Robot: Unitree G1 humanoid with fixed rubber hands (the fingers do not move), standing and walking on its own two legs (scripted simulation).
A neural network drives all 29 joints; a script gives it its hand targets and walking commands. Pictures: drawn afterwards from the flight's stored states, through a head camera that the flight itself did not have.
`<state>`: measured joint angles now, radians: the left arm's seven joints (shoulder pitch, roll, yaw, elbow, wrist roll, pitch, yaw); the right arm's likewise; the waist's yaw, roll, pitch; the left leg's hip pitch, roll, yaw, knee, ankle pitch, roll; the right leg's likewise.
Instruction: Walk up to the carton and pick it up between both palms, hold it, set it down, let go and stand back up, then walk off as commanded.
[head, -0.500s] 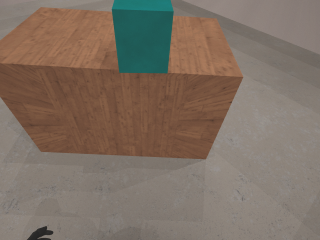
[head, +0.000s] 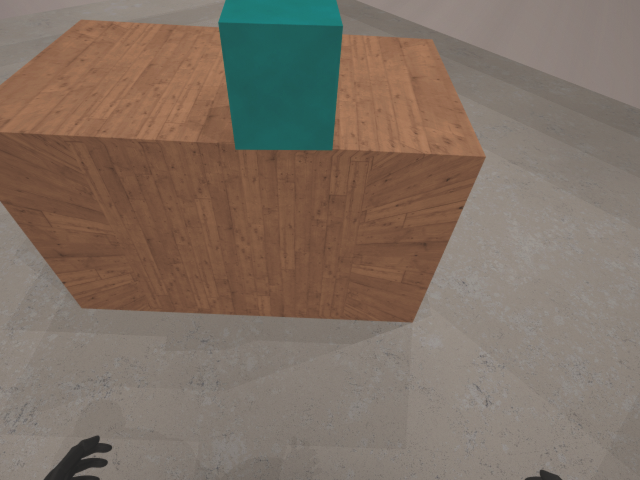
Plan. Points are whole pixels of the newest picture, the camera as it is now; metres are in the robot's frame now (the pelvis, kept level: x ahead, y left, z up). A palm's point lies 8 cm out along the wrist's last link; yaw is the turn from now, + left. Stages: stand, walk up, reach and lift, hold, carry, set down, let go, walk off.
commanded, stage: walk up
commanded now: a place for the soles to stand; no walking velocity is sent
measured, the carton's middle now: (283, 71) +0.87 +0.10 +0.11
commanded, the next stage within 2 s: none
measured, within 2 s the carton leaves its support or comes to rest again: neither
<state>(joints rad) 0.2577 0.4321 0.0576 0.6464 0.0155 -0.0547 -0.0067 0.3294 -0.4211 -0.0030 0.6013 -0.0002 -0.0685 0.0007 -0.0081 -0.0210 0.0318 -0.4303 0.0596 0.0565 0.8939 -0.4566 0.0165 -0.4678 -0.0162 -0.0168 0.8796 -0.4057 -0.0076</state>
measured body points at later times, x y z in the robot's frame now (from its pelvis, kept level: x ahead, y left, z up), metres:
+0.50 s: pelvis +0.05 +0.08 -0.01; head +0.07 +0.10 +0.44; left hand +0.09 +0.40 -0.11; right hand +0.19 -0.22 -0.07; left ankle +0.12 +0.18 -0.70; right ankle +0.03 -0.11 -0.67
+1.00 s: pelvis +0.19 +0.08 +0.03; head +0.22 +0.09 +0.48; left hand +0.35 +0.39 -0.05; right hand +0.23 -0.23 -0.06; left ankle +0.12 +0.18 -0.70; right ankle +0.27 -0.04 -0.69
